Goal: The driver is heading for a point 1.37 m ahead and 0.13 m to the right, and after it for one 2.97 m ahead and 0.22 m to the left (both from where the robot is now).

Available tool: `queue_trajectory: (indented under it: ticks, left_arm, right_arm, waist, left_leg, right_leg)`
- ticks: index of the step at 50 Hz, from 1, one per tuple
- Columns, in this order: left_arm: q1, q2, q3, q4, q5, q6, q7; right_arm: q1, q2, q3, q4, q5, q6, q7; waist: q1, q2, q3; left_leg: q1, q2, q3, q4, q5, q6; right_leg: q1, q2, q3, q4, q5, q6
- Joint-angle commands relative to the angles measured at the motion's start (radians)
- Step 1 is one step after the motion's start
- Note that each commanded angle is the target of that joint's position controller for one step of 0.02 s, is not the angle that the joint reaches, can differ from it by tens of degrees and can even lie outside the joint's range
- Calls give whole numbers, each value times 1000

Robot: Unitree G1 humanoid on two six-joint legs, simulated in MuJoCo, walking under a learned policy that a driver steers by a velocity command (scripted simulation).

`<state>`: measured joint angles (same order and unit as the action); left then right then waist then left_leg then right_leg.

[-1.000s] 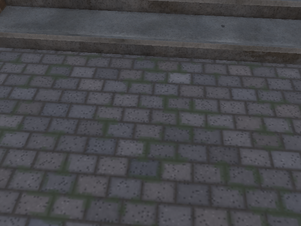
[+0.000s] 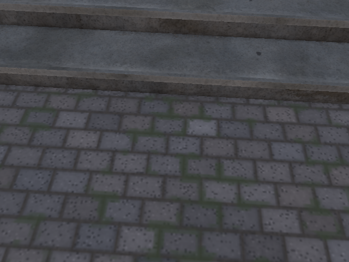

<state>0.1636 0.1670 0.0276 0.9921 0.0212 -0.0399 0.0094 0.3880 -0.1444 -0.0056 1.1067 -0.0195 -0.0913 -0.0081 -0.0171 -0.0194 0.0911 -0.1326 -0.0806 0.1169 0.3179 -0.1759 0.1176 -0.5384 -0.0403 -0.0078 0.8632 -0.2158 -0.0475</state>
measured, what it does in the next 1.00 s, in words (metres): walks ahead: right foot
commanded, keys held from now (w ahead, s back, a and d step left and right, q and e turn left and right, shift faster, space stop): no key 0.78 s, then w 0.22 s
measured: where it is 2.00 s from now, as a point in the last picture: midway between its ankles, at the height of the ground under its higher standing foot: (198, 215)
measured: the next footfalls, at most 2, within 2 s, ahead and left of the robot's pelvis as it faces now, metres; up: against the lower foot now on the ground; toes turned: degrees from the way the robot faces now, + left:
right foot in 0.16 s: +0.15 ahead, -0.11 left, +0.00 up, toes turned -2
right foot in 1.16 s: +0.27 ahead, -0.17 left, +0.00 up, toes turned -4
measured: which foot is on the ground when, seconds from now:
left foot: down 0.00-1.00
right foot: up 0.00-0.14, down 0.16-0.90, up 0.92-1.00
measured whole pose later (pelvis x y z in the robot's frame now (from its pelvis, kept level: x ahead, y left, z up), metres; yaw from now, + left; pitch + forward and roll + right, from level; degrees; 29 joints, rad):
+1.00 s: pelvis +0.10 -0.04 -0.01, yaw +1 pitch -1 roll +0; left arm 0.34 0.12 0.01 1.12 0.03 -0.02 0.00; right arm 0.50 -0.14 -0.01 1.17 -0.02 -0.04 -0.04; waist -0.03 0.03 -0.01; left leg 0.00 -0.03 0.06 0.39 -0.38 0.06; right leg -0.34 0.02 -0.09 0.74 -0.39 -0.08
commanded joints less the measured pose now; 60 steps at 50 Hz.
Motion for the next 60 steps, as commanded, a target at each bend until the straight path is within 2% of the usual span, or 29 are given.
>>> queue_trajectory:
  ticks: [1, 5, 7, 8, 9, 10, 11, 12, 14, 15, 17, 20, 27, 39, 41, 43, 44, 45, 46, 47, 49, 51, 54, 55, 56, 57, 58, 59, 60]
  left_arm:
    - [113, 17, -6, 19, -9, 16, 7]
    - [77, 25, -10, 30, -9, 14, 18]
    - [109, 16, -16, 48, -6, 2, 24]
    - [158, 51, -9, 64, -1, -8, 29]
    - [199, 88, -5, 73, 3, -16, 30]
    - [168, 59, -14, 78, -12, -9, 30]
    - [139, 21, -21, 72, -11, -5, 24]
    - [102, 20, -22, 65, -10, -1, 20]
    - [113, 30, -19, 76, -14, 3, 27]
    - [125, 33, -18, 85, -20, 3, 30]
    - [144, 27, -17, 98, -23, 2, 32]
    - [155, 26, -17, 111, -19, 3, 31]
    - [185, 20, -22, 143, -16, 13, 33]
    - [223, 0, -29, 176, -16, 22, 33]
    - [230, 9, -24, 178, -16, 26, 30]
    - [222, 30, -10, 162, -12, 32, 22]
    - [193, 24, -9, 143, -11, 30, 16]
    - [148, 1, -13, 117, -9, 25, 8]
    - [101, -19, -17, 90, 1, 17, 0]
    - [73, -11, -14, 67, 14, 8, -6]
    - [37, 29, 1, 30, 13, -9, -16]
    - [13, 37, 11, 3, 3, -24, -26]
    - [-5, 27, 19, -30, -8, -29, -37]
    - [27, 19, 20, -27, -11, -29, -39]
    - [105, 13, 25, -4, -15, -30, -38]
    - [224, 33, 40, 41, -17, -32, -32]
    - [382, 91, 65, 84, -7, -39, -20]
    - [535, 218, 94, 94, 11, -42, -7]
    - [514, 192, 82, 110, 1, -26, -8]
  right_arm:
    - [48, -99, -2, -24, 3, -1, -9]
    - [63, -85, 8, -11, -5, 15, -19]
    - [51, -80, 11, -10, 2, 20, -24]
    - [81, -72, 13, -10, -1, 19, -26]
    - [166, -47, 13, -4, 2, 19, -27]
    - [231, 13, 25, 31, 18, 37, -31]
    - [194, -23, 17, 35, 10, 49, -36]
    - [154, -40, 12, 29, 5, 54, -35]
    - [101, -51, 8, 21, 4, 61, -29]
    - [99, -38, 12, 23, 4, 60, -28]
    - [93, -27, 16, 31, 6, 58, -32]
    - [79, -26, 17, 39, 7, 60, -39]
    - [66, -20, 21, 54, 9, 71, -42]
    - [83, -9, 28, 71, 9, 70, -44]
    - [113, -18, 22, 78, 4, 70, -41]
    - [130, -41, 9, 66, 1, 73, -36]
    - [157, -51, 3, 62, 3, 72, -35]
    - [197, -71, -5, 66, 8, 69, -35]
    - [215, -99, -18, 70, 8, 64, -37]
    - [209, -110, -26, 68, 4, 59, -37]
    - [220, -107, -32, 67, -9, 42, -32]
    - [216, -105, -35, 61, -9, 27, -29]
    - [189, -123, -39, 49, -8, 13, -25]
    - [168, -129, -40, 42, -5, 11, -22]
    - [138, -134, -40, 34, 1, 9, -18]
    - [134, -136, -39, 32, 1, 4, -13]
    - [126, -125, -33, 26, 1, -3, -7]
    - [132, -52, -13, -27, 16, -5, 3]
    - [80, -87, -29, -48, -5, -5, 12]
  waist:
    - [31, 126, -96]
    - [15, 114, -62]
    - [39, 70, -43]
    - [34, 21, -75]
    - [-13, -54, -106]
    - [-24, -127, -115]
    - [-14, -107, -76]
    - [-17, -86, -42]
    - [-5, -49, -22]
    - [-4, -30, -25]
    - [2, 5, -41]
    - [6, 22, -44]
    - [11, 31, -14]
    - [21, 27, 16]
    - [16, 27, 12]
    - [5, 60, 64]
    - [-13, 81, 109]
    - [-36, 127, 145]
    - [-45, 169, 182]
    - [-45, 165, 207]
    - [-42, 111, 195]
    - [-32, 78, 168]
    - [-12, 101, 131]
    - [11, 109, 118]
    - [54, 104, 95]
    - [100, 77, 44]
    - [171, 8, -43]
    - [211, -233, -151]
    - [174, -204, -145]
  left_leg:
    - [-36, 245, -85, -15, 791, 50]
    - [-26, 282, -142, 30, 614, 72]
    - [-53, 267, -161, 82, 452, 39]
    - [-85, 237, -157, 119, 320, 6]
    - [-149, 183, -130, 147, 51, -18]
    - [-130, 126, -95, 125, -158, -37]
    - [-86, 121, -99, 98, -173, -46]
    - [-61, 121, -115, 69, -125, -47]
    - [-24, 147, -135, 43, -21, -44]
    - [-20, 159, -140, 40, 15, -43]
    - [-8, 168, -141, 34, 57, -46]
    - [5, 172, -140, 25, 62, -50]
    - [2, 179, -144, 6, 24, -51]
    - [-34, 186, -153, -16, -23, -50]
    - [-43, 165, -149, -19, -203, -34]
    - [-81, 173, -196, -25, -453, 12]
    - [-76, 208, -256, -63, -553, 40]
    - [-44, 272, -349, -132, -624, 74]
    - [-19, 357, -439, -203, -650, 111]
    - [-6, 415, -484, -227, -601, 140]
    - [94, 431, -477, -223, -440, 157]
    - [153, 399, -400, -200, -279, 137]
    - [87, 346, -287, -150, -107, 101]
    - [26, 326, -245, -112, -56, 86]
    - [-60, 293, -192, -40, 44, 64]
    - [-131, 252, -143, 93, 203, 42]
    - [-229, 196, -69, 329, 270, 8]
    - [-440, 68, 30, 732, -25, -57]
    - [-517, 43, -98, 934, -313, -35]
  right_leg:
    - [180, 31, -55, -103, 70, 6]
    - [239, 30, -45, -234, 16, -7]
    - [350, 14, -24, -441, 129, -17]
    - [454, -63, 54, -462, 316, -22]
    - [548, -173, 144, -415, 609, -61]
    - [499, -218, 186, -420, 621, -143]
    - [422, -199, 198, -455, 498, -135]
    - [373, -151, 166, -470, 391, -103]
    - [338, -89, 111, -475, 307, -61]
    - [351, -74, 95, -473, 300, -52]
    - [381, -71, 91, -465, 331, -49]
    - [392, -71, 90, -469, 336, -49]
    - [379, -63, 91, -498, 260, -38]
    - [378, -54, 92, -525, 163, -30]
    - [360, -24, 81, -513, -38, -39]
    - [258, 14, 60, -454, -302, -62]
    - [164, 30, 46, -407, -353, -64]
    - [73, 61, 0, -317, -313, -56]
    - [3, 71, -71, -211, -220, -44]
    - [-53, 32, -73, -134, -179, -42]
    - [-160, -4, -45, -51, -203, -37]
    - [-168, -18, -41, -74, -179, -28]
    - [-13, 12, -86, -165, -126, -26]
    - [93, 33, -112, -211, -96, -30]
    - [255, 70, -145, -269, -49, -38]
    - [439, 114, -159, -305, -39, -47]
    - [640, 50, -62, -351, -76, -76]
    - [786, -259, 427, -571, -366, -177]
    - [703, -344, 697, -720, -403, -227]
